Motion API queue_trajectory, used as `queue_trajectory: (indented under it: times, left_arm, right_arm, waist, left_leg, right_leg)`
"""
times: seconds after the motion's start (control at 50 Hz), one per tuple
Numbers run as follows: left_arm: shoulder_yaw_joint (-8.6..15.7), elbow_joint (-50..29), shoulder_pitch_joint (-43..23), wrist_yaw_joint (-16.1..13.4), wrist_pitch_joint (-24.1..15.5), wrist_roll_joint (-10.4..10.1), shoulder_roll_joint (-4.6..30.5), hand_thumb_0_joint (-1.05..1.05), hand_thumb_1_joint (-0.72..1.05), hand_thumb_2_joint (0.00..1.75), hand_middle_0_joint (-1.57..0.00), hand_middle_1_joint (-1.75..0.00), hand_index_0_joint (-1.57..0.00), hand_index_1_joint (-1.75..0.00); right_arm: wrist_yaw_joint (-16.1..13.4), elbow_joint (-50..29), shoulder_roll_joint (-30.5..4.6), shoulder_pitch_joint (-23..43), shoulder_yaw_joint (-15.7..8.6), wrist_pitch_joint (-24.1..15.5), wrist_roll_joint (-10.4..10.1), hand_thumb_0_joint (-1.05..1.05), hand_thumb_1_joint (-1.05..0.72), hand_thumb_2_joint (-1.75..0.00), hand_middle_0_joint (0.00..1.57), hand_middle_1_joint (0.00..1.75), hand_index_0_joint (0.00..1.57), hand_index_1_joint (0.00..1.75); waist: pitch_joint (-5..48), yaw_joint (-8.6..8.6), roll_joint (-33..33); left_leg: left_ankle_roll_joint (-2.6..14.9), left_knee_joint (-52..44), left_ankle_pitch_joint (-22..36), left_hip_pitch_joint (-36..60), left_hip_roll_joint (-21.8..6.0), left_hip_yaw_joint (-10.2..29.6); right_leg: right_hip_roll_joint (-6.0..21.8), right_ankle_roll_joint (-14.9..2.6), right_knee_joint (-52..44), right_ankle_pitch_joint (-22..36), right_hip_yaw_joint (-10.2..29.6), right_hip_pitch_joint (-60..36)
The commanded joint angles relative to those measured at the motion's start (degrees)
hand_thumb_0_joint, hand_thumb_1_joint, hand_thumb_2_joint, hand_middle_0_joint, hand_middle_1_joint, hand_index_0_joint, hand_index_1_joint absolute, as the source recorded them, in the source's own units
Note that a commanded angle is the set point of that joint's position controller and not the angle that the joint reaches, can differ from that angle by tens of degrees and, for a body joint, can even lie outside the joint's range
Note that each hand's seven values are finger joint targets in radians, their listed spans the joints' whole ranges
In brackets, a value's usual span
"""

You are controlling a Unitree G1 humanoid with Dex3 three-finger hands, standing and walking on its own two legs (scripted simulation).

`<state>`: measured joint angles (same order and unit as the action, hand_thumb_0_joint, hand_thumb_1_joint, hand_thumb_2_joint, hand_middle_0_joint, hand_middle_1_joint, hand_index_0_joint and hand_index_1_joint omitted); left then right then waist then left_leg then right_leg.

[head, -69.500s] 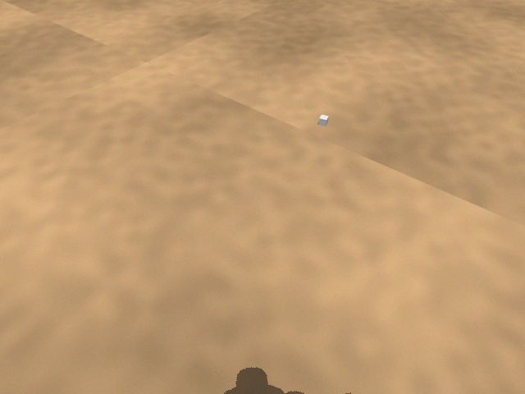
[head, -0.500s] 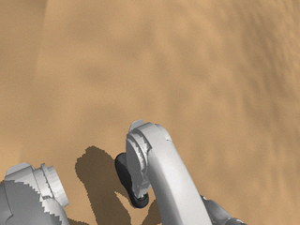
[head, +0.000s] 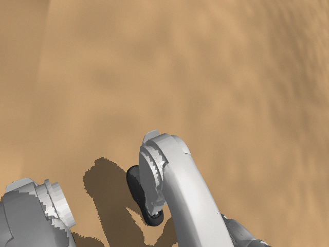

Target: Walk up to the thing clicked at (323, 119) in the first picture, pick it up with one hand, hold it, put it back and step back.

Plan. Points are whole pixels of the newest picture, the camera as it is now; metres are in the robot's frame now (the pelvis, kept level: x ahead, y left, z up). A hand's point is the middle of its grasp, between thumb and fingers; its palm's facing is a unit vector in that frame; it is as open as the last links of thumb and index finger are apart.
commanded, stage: withdraw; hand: left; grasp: from above
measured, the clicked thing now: out of the picture +0.47 +0.32 -0.28
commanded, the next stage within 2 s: home in 0.88 s
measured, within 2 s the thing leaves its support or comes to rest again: neither
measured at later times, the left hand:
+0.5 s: hand out of the picture +0.47 +0.33 -0.05, palm faces -0.43 -0.12 -0.89, open 13.9 cm
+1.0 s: hand out of the picture +0.46 +0.32 -0.14, palm faces -0.38 -0.09 -0.92, open 13.6 cm
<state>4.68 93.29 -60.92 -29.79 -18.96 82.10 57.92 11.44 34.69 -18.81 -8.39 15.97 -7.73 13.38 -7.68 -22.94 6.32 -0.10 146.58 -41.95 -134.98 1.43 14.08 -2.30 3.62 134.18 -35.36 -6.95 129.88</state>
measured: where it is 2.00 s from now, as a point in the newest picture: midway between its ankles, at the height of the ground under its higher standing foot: (112, 233)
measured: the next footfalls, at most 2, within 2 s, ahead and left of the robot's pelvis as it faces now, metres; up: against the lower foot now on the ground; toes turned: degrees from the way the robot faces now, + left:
none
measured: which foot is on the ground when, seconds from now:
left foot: down 0.00-1.00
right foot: down 0.00-1.00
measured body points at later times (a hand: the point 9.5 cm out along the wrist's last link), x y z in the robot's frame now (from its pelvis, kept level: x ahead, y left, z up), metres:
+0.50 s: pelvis +0.00 -0.01 +0.06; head +0.22 +0.07 +0.45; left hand +0.49 +0.33 +0.00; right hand +0.08 -0.27 -0.05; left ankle +0.06 +0.12 -0.27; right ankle +0.13 -0.13 -0.27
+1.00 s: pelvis -0.01 -0.01 +0.02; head +0.24 +0.09 +0.38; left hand +0.48 +0.32 -0.09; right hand +0.06 -0.28 -0.07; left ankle +0.06 +0.12 -0.27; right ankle +0.13 -0.13 -0.27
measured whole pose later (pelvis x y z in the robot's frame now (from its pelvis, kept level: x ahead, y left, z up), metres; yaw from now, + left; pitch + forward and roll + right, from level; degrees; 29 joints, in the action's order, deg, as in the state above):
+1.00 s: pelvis -0.01 -0.01 +0.02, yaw +6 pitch +33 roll -9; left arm 3.4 89.3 -64.5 -25.7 -15.2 77.0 46.6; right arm 6.7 38.9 -16.8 -9.8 7.9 -1.5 10.0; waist 0.0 -17.9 1.7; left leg -1.5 139.2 -38.4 -134.4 2.3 9.0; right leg -0.2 2.6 132.0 -34.4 -2.7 131.5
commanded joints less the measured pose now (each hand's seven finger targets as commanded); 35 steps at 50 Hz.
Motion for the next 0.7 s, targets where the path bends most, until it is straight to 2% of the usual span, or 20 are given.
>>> queue_trajectory:
  times: [0.0, 0.04, 0.06, 0.08, 0.1, 0.16, 0.18, 0.24, 0.32, 0.34, 0.36, 0.4, 0.42, 0.44, 0.48, 0.5, 0.52, 0.56, 0.6, 0.68]
  left_arm:
    - [2.85, -13.16, -17.33, -3.07, 0.73, -1.94, 13.43, 0.00, -0.52, 0.98, -0.07, -1.04, -0.08, -1.02]
    - [2.73, -17.10, -17.65, -3.43, 2.10, -2.85, 11.04, 0.00, -0.52, 0.98, -0.07, -1.03, -0.08, -1.01]
    - [3.91, -17.63, -16.33, -3.69, 3.45, -3.15, 11.01, 0.00, -0.51, 0.98, -0.06, -1.03, -0.08, -1.01]
    - [2.31, -19.57, -16.46, -3.66, 4.82, -3.92, 7.91, 0.00, -0.51, 0.98, -0.07, -1.02, -0.08, -1.01]
    - [2.17, -19.64, -17.69, -3.58, 6.27, -4.91, 6.28, 0.00, -0.51, 0.98, -0.07, -1.02, -0.08, -1.00]
    - [2.12, -22.08, -17.84, -2.47, 11.33, -8.00, 3.75, 0.00, -0.52, 0.99, -0.07, -1.02, -0.07, -1.01]
    - [0.56, -20.18, -16.98, -1.42, 13.19, -9.19, 0.49, 0.00, -0.52, 0.99, -0.07, -1.02, -0.07, -1.01]
    - [-1.66, -22.50, -20.19, 2.52, 17.24, -13.47, -3.84, 0.00, -0.52, 1.00, -0.07, -1.02, -0.08, -1.01]
    - [-4.08, -24.92, -22.12, 9.76, 20.00, -17.02, -6.66, 0.00, -0.53, 1.01, -0.09, -1.00, -0.08, -1.01]
    - [-5.00, -23.66, -20.02, 11.91, 20.25, -17.37, -7.91, 0.00, -0.53, 1.00, -0.10, -1.00, -0.09, -1.01]
    - [-4.72, -24.14, -20.58, 13.80, 19.91, -17.91, -7.40, 0.00, -0.53, 1.01, -0.09, -1.00, -0.09, -1.01]
    - [-5.79, -21.48, -17.10, 17.82, 19.11, -17.81, -8.13, 0.00, -0.52, 0.99, -0.12, -0.97, -0.11, -0.99]
    - [-3.41, -19.98, -15.24, 19.10, 18.57, -17.45, -5.22, 0.00, -0.51, 0.98, -0.13, -0.96, -0.12, -0.98]
    - [-4.20, -21.68, -15.31, 20.59, 17.51, -17.30, -5.66, 0.00, -0.50, 0.98, -0.13, -0.97, -0.12, -0.98]
    - [-2.95, -20.24, -12.06, 22.40, 15.74, -16.95, -4.23, 0.00, -0.46, 0.95, -0.16, -0.94, -0.15, -0.95]
    - [-3.74, -21.97, -13.00, 23.20, 14.39, -17.10, -5.02, 0.00, -0.45, 0.94, -0.18, -0.92, -0.17, -0.93]
    - [-3.15, -22.98, -13.86, 23.87, 12.99, -16.71, -3.65, 0.00, -0.45, 0.94, -0.18, -0.92, -0.17, -0.93]
    - [-2.59, -24.73, -14.24, 24.60, 10.04, -16.31, -0.79, 0.00, -0.45, 0.94, -0.18, -0.92, -0.17, -0.93]
    - [-2.68, -25.34, -14.90, 24.68, 6.64, -16.07, -0.34, 0.00, -0.44, 0.93, -0.17, -0.92, -0.17, -0.92]
    - [-2.98, -26.17, -19.46, 21.30, 0.50, -14.12, 0.48, 0.00, -0.47, 0.95, -0.14, -0.95, -0.14, -0.95]
  right_arm:
    - [-0.50, 1.03, -19.04, -11.24, -8.07, 0.00, -0.40, 0.00, -0.91, -0.90, 0.20, 0.30, 0.20, 0.30]
    - [0.07, 0.08, -18.50, -11.30, -8.97, -0.47, -0.83, 0.00, -0.91, -0.90, 0.20, 0.30, 0.20, 0.30]
    - [0.42, 0.91, -18.17, -12.16, -10.13, -0.47, -0.91, 0.00, -0.91, -0.90, 0.20, 0.30, 0.20, 0.30]
    - [0.80, 1.81, -16.95, -12.51, -10.40, -0.42, -1.28, 0.00, -0.91, -0.90, 0.20, 0.30, 0.20, 0.30]
    - [1.39, 1.99, -16.65, -12.84, -11.04, -0.50, -1.50, 0.00, -0.91, -0.90, 0.20, 0.30, 0.20, 0.30]
    - [1.99, 2.78, -16.59, -13.18, -13.07, 0.31, -3.25, 0.00, -0.90, -0.90, 0.20, 0.30, 0.20, 0.30]
    - [2.28, 3.35, -15.96, -13.40, -13.33, 0.68, -3.68, 0.00, -0.90, -0.90, 0.20, 0.30, 0.20, 0.30]
    - [2.00, 4.59, -15.36, -14.49, -14.99, 2.39, -5.44, 0.00, -0.91, -0.90, 0.20, 0.30, 0.20, 0.30]
    - [0.69, 5.11, -14.51, -15.46, -16.51, 4.99, -7.39, 0.00, -0.91, -0.91, 0.20, 0.30, 0.20, 0.30]
    - [0.47, 5.08, -13.98, -15.71, -16.39, 5.57, -7.61, 0.00, -0.91, -0.91, 0.20, 0.30, 0.20, 0.30]
    - [-0.06, 4.60, -13.97, -15.46, -16.80, 6.18, -8.14, 0.00, -0.91, -0.91, 0.20, 0.30, 0.20, 0.30]
    - [-1.12, 3.58, -13.22, -14.84, -16.60, 7.43, -8.41, 0.00, -0.92, -0.91, 0.20, 0.30, 0.20, 0.30]
    - [-1.88, 3.31, -13.44, -15.40, -16.72, 8.07, -8.41, 0.00, -0.92, -0.91, 0.20, 0.30, 0.20, 0.30]
    - [-2.42, 1.88, -12.97, -14.44, -16.48, 8.40, -8.60, 0.00, -0.91, -0.91, 0.20, 0.30, 0.20, 0.30]
    - [-3.69, 0.94, -12.84, -13.72, -16.32, 9.01, -8.39, 0.00, -0.91, -0.91, 0.20, 0.30, 0.20, 0.30]
    - [-4.14, 0.13, -12.34, -13.11, -15.83, 9.18, -8.30, 0.00, -0.92, -0.91, 0.20, 0.30, 0.20, 0.30]
    - [-4.64, -0.04, -12.46, -13.20, -15.60, 9.38, -8.35, 0.00, -0.92, -0.91, 0.20, 0.30, 0.20, 0.30]
    - [-5.59, 0.36, -11.84, -13.16, -15.12, 9.67, -8.16, 0.00, -0.92, -0.91, 0.20, 0.30, 0.20, 0.30]
    - [-6.40, 0.40, -11.94, -12.59, -14.72, 9.72, -7.87, 0.00, -0.91, -0.91, 0.20, 0.30, 0.20, 0.30]
    - [-7.08, 1.10, -11.79, -12.55, -13.61, 9.75, -6.81, 0.00, -0.91, -0.90, 0.20, 0.30, 0.20, 0.30]
  waist:
    - [42.91, -0.69, -36.18]
    - [44.41, 0.54, -38.04]
    - [45.80, 1.32, -38.61]
    - [47.76, 2.69, -40.14]
    - [47.89, 1.87, -39.69]
    - [50.80, 4.48, -40.15]
    - [49.58, 4.27, -38.46]
    - [51.06, 4.36, -34.10]
    - [51.40, 4.23, -28.86]
    - [50.38, 4.16, -27.63]
    - [50.02, 4.88, -26.33]
    - [46.08, 4.65, -20.80]
    - [45.38, 4.94, -17.52]
    - [45.06, 5.31, -16.19]
    - [42.17, 5.97, -13.04]
    - [42.54, 5.89, -12.51]
    - [42.43, 5.76, -12.03]
    - [42.51, 6.75, -12.35]
    - [42.59, 6.76, -13.63]
    - [45.49, 6.11, -17.25]
  left_leg:
    - [-0.39, -17.64, 16.24, 33.62, -1.89, -6.19]
    - [-0.59, -18.95, 15.87, 33.87, -1.62, -6.35]
    - [-0.57, -19.12, 16.99, 35.26, -1.60, -6.94]
    - [-0.73, -20.20, 17.62, 36.27, -1.46, -7.38]
    - [-0.57, -20.27, 17.19, 36.07, -1.56, -7.42]
    - [-0.46, -22.69, 18.23, 36.67, -1.32, -8.17]
    - [-0.19, -23.14, 17.51, 35.90, -1.15, -8.72]
    - [0.43, -26.05, 14.42, 34.76, -0.75, -9.23]
    - [0.80, -28.98, 12.77, 34.06, -0.24, -9.55]
    - [0.79, -29.43, 13.46, 34.25, -0.11, -9.73]
    - [0.84, -30.32, 12.53, 33.37, 0.05, -9.43]
    - [1.46, -29.61, 11.86, 29.16, 0.40, -10.70]
    - [1.86, -29.39, 11.24, 26.75, 0.77, -11.45]
    - [1.98, -29.59, 11.43, 25.27, 1.09, -11.91]
    - [2.38, -29.14, 10.05, 23.63, 1.25, -12.89]
    - [2.39, -28.82, 10.46, 23.18, 1.35, -13.25]
    - [2.45, -28.78, 10.18, 22.83, 1.51, -13.22]
    - [2.44, -28.40, 8.60, 22.43, 1.50, -13.60]
    - [2.13, -28.05, 7.55, 23.26, 1.37, -13.47]
    - [1.90, -26.72, 6.92, 25.85, 0.93, -12.96]
  right_leg:
    - [-1.66, -5.50, -8.60, 14.41, -7.37, -20.04]
    - [-1.32, -5.84, -8.33, 13.90, -7.10, -18.78]
    - [-1.21, -5.66, -8.62, 15.07, -6.79, -18.81]
    - [-1.15, -5.77, -8.63, 15.45, -6.42, -17.93]
    - [-1.15, -5.73, -8.95, 15.41, -6.38, -17.37]
    - [-0.71, -6.04, -10.15, 15.86, -5.32, -15.78]
    - [-0.74, -6.08, -10.82, 15.25, -4.84, -15.69]
    - [-0.82, -6.24, -13.82, 13.35, -3.73, -17.38]
    - [-0.38, -6.40, -16.97, 11.60, -2.13, -20.84]
    - [-0.29, -6.40, -17.44, 11.99, -1.73, -22.35]
    - [0.04, -6.49, -17.99, 10.87, -1.44, -22.09]
    - [-0.01, -6.55, -20.24, 9.48, -0.74, -24.85]
    - [0.11, -6.44, -21.27, 8.50, -0.13, -27.18]
    - [0.42, -6.39, -21.94, 8.23, 0.27, -28.29]
    - [0.57, -6.19, -23.63, 6.21, 1.06, -29.76]
    - [0.66, -6.08, -23.78, 6.49, 1.39, -30.70]
    - [0.88, -6.07, -24.04, 5.80, 1.45, -30.56]
    - [0.89, -5.92, -24.36, 3.40, 1.81, -30.09]
    - [0.96, -6.07, -23.65, 1.67, 1.70, -28.52]
    - [0.58, -5.79, -21.73, 1.34, 1.32, -26.68]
